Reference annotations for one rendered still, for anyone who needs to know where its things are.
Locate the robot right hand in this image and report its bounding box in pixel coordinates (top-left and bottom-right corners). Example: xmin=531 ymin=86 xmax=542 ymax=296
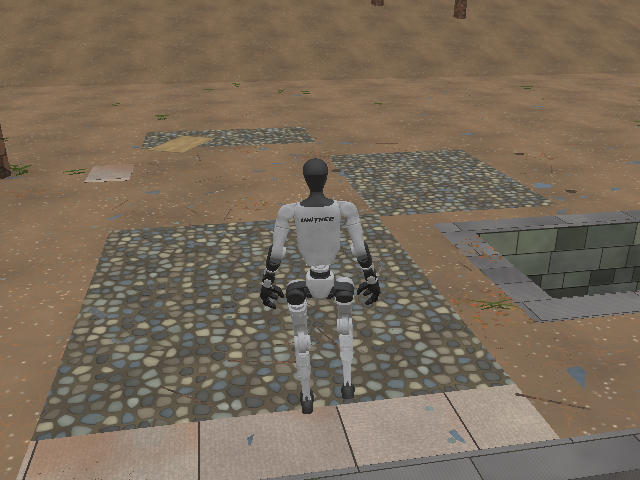
xmin=357 ymin=280 xmax=381 ymax=305

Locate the robot right thigh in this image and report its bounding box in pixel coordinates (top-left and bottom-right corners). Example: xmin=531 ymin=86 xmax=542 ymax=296
xmin=334 ymin=277 xmax=354 ymax=335

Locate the robot left forearm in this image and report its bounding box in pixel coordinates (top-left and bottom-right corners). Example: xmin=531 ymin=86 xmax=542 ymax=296
xmin=262 ymin=244 xmax=281 ymax=288

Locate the left robot upper arm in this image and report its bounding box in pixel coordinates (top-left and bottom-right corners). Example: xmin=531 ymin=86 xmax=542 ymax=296
xmin=270 ymin=203 xmax=296 ymax=260

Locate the robot left hand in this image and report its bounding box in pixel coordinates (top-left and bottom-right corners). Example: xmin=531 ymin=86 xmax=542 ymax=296
xmin=260 ymin=285 xmax=284 ymax=309

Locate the right robot upper arm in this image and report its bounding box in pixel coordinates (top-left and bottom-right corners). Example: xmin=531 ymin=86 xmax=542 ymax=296
xmin=338 ymin=201 xmax=367 ymax=257

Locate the robot right forearm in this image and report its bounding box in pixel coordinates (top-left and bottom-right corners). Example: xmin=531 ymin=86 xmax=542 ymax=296
xmin=357 ymin=241 xmax=378 ymax=284

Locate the robot left thigh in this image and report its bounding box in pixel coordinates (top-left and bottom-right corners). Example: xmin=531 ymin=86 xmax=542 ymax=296
xmin=286 ymin=280 xmax=311 ymax=353

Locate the robot thigh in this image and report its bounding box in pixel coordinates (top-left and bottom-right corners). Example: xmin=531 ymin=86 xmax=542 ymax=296
xmin=286 ymin=280 xmax=311 ymax=353
xmin=334 ymin=277 xmax=354 ymax=335

